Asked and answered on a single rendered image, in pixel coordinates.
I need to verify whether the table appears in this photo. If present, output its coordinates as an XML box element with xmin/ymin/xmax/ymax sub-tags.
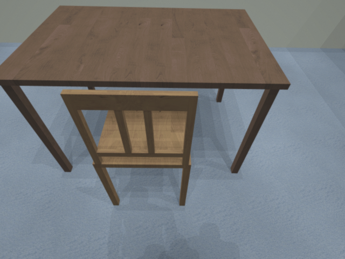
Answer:
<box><xmin>0</xmin><ymin>5</ymin><xmax>291</xmax><ymax>173</ymax></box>

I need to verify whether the chair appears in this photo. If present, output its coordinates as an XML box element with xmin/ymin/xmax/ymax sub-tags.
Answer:
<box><xmin>60</xmin><ymin>90</ymin><xmax>198</xmax><ymax>206</ymax></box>

